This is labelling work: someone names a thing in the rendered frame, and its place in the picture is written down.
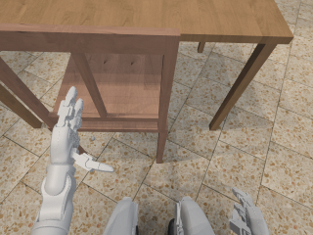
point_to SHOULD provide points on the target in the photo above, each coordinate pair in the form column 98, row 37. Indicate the robot right shin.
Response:
column 179, row 230

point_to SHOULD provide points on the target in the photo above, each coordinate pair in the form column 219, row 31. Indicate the right robot hand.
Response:
column 253, row 221

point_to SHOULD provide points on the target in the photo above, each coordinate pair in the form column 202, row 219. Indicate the left robot forearm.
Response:
column 56, row 210

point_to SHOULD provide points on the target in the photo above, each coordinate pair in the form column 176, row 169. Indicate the robot left thigh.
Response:
column 124, row 217

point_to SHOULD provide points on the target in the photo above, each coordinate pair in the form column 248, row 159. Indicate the table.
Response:
column 218, row 21

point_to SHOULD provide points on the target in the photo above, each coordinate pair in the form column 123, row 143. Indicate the left robot hand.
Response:
column 64, row 136

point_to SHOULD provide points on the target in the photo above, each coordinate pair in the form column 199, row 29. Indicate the chair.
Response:
column 123, row 74

